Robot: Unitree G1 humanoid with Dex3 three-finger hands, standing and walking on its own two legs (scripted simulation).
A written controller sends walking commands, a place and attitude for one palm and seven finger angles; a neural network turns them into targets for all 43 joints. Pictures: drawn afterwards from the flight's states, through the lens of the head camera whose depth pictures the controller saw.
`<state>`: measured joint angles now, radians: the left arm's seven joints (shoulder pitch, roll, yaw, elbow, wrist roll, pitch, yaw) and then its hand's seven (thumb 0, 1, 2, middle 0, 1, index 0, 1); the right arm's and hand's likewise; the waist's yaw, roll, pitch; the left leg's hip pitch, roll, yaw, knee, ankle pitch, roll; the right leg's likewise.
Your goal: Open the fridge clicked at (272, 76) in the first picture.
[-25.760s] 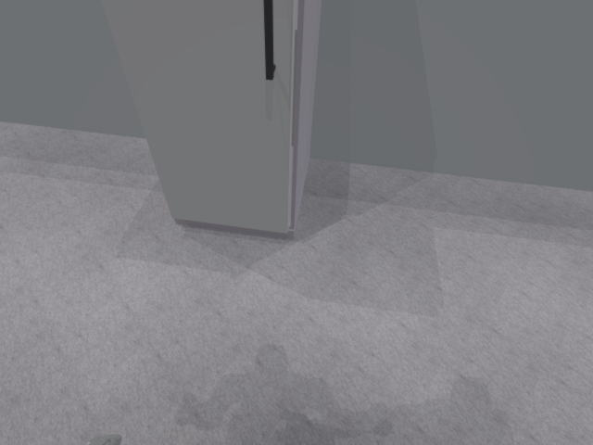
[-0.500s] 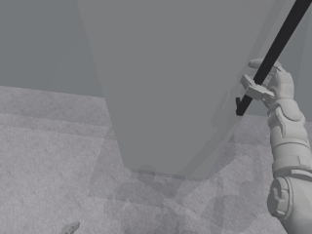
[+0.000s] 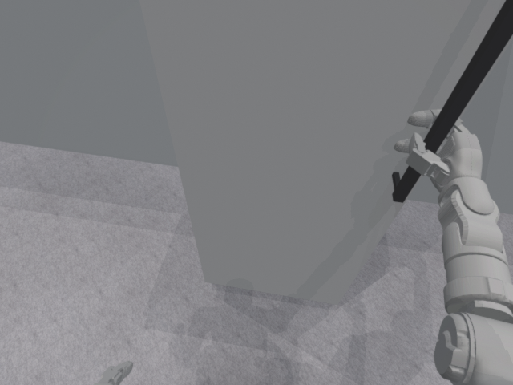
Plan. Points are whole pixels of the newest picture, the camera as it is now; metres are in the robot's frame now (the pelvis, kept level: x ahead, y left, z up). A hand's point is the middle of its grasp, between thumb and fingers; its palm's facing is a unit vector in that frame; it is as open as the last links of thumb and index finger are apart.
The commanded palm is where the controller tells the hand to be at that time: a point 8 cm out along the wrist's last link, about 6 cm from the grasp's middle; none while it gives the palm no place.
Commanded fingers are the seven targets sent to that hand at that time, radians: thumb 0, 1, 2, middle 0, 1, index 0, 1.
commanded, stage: grip the handle and tug to test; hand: right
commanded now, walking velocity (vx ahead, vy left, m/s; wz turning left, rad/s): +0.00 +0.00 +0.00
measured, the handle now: (456, 87) +0.49 -0.21 +0.24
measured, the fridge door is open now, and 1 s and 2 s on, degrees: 0 16 54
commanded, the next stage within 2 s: pull the door a little, standing still in 0.30 s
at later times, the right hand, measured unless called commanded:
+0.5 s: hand (419, 166) +0.41 -0.18 +0.16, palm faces +0.06 +1.00 +0.01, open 5.5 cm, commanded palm +0.37 -0.23 +0.16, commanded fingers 0.00 -0.90 -0.90 0.45 1.40 0.45 1.40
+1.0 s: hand (409, 226) +0.31 -0.15 +0.15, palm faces +0.10 +0.98 -0.19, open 6.2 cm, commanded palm +0.28 -0.20 +0.16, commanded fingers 0.00 -0.90 -0.90 0.45 1.40 0.45 1.40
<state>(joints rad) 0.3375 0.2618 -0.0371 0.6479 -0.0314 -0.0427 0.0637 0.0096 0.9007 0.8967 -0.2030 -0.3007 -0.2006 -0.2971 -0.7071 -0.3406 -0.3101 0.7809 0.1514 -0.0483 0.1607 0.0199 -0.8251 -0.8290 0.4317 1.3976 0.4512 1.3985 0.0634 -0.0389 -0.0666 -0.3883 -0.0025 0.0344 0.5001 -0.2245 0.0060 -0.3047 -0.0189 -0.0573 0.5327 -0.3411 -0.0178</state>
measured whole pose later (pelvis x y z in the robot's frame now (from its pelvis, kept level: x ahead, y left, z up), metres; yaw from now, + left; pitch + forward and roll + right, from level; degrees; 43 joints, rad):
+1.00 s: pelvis -0.01 -0.01 +0.00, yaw -2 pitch +1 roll +0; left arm 0.17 0.24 -0.04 0.58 0.00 0.05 0.09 0.01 0.90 0.90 -0.20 -0.30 -0.20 -0.30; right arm -0.10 -0.21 -0.05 -0.03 0.07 0.00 -0.06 -0.01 -0.68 -0.77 0.42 1.39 0.31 1.36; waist 0.02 -0.07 -0.03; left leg -0.27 0.03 0.05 0.48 -0.22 -0.01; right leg -0.18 0.01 -0.04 0.49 -0.31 -0.03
